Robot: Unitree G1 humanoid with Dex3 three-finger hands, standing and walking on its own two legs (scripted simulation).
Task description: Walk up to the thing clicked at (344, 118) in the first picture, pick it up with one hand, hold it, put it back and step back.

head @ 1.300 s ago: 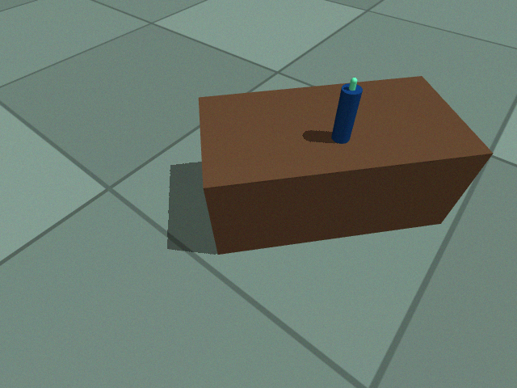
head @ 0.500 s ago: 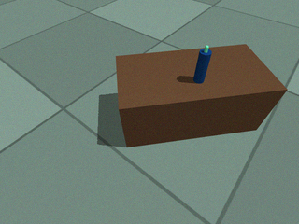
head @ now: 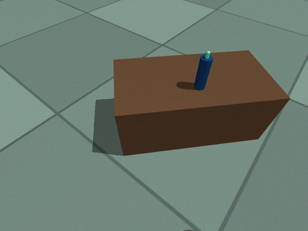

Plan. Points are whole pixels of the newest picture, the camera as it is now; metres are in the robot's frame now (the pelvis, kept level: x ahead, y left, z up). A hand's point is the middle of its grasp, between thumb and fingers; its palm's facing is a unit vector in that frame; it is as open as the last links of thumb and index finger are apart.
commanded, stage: walk up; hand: right
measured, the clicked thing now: (203, 70) +0.98 -0.30 -0.20
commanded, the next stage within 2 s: none
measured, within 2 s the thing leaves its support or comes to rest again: neither
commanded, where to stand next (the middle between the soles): +0.47 -0.17 m, yaw +7 degrees
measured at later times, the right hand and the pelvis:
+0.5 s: hand (270, 187) +0.27 -0.36 -0.13, palm faces -0.13 +0.89 -0.44, open 7.3 cm; pelvis +0.16 -0.09 -0.02, yaw +3 degrees
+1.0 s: hand (281, 160) +0.38 -0.48 -0.17, palm faces -0.09 +0.90 -0.43, open 7.4 cm; pelvis +0.33 -0.19 -0.03, yaw +4 degrees
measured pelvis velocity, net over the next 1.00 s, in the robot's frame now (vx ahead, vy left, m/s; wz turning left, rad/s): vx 0.33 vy -0.19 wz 0.06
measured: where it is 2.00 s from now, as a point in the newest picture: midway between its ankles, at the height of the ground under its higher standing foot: (185, 199)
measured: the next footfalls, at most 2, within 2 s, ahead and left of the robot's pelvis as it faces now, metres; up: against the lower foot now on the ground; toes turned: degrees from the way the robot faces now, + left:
right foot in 0.12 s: +0.16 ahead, -0.20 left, +0.00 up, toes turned -2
left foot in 0.50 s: +0.29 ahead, +0.03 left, +0.00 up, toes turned +7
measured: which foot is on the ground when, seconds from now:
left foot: down 0.00-0.16, up 0.18-0.48, down 0.50-0.94, up 0.96-1.00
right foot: up 0.00-0.10, down 0.12-0.54, up 0.56-0.88, down 0.90-1.00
